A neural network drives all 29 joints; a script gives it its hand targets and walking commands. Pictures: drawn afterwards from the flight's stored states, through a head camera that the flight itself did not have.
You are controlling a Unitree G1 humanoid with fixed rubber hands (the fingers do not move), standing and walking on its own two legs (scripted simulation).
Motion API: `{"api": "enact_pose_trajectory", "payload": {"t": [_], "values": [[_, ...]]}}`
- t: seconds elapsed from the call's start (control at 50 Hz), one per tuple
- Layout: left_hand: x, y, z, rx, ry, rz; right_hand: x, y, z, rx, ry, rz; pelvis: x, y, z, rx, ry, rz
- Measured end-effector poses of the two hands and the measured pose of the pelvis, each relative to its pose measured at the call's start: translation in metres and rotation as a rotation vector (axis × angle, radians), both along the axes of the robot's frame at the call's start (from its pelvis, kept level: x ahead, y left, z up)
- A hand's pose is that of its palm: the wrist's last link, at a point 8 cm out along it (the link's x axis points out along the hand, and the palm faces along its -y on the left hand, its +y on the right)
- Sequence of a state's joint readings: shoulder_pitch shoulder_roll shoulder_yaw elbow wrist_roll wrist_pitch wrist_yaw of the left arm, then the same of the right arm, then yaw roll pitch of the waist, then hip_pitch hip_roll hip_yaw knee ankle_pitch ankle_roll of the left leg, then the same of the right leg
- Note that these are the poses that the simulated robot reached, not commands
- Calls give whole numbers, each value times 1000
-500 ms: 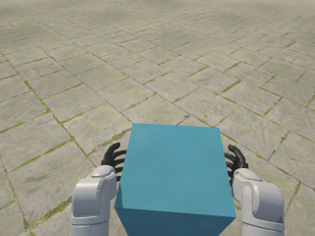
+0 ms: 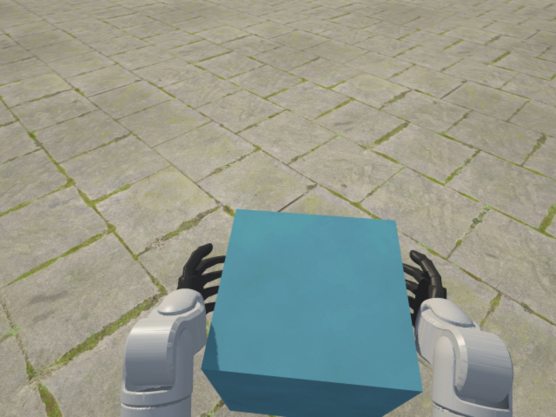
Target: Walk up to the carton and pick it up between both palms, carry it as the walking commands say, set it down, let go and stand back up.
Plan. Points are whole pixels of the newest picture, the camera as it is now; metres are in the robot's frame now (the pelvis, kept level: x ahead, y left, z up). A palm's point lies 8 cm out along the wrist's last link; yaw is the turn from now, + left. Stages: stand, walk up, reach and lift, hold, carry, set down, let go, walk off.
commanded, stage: carry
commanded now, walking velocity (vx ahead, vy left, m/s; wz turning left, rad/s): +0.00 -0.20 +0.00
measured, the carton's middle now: (305, 323) +0.25 -0.01 +0.03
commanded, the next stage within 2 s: none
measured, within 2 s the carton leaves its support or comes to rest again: neither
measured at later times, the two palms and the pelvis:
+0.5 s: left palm (275, 344) +0.19 +0.03 +0.09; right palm (540, 359) +0.19 -0.27 +0.09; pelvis -0.05 -0.11 +0.00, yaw -1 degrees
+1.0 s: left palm (384, 396) +0.14 -0.08 +0.10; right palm out of the picture +0.13 -0.38 +0.09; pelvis -0.11 -0.21 +0.01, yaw -1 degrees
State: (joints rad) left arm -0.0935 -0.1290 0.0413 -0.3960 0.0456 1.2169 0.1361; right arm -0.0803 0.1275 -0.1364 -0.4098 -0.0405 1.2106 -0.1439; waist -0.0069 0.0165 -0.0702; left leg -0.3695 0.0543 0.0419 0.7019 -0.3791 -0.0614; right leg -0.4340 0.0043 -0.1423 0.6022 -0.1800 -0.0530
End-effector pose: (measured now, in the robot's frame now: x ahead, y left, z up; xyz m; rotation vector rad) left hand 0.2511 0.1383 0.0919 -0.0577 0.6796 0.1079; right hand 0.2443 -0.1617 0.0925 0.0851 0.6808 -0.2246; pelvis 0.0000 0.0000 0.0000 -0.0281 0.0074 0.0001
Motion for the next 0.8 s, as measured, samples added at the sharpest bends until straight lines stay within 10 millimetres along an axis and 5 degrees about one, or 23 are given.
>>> {"api": "enact_pose_trajectory", "payload": {"t": [0.14, 0.38, 0.64, 0.8], "values": [[-21, -18, 0, -14, 37, 16, -14, -18, 6, -11, 37, 14, -13, -23, 12, -13, 0, -31], [-38, -102, 5, 42, 23, -34, -48, -101, -7, 42, 24, -34, -39, -89, 7, 30, 17, -53], [-79, -118, -3, -17, 34, 25, -70, -118, 4, -15, 33, 25, -67, -125, 9, -11, -2, -25], [-85, -176, -1, 14, 18, -8, -85, -176, -2, 14, 18, -8, -83, -172, 5, 11, 35, -63]]}}
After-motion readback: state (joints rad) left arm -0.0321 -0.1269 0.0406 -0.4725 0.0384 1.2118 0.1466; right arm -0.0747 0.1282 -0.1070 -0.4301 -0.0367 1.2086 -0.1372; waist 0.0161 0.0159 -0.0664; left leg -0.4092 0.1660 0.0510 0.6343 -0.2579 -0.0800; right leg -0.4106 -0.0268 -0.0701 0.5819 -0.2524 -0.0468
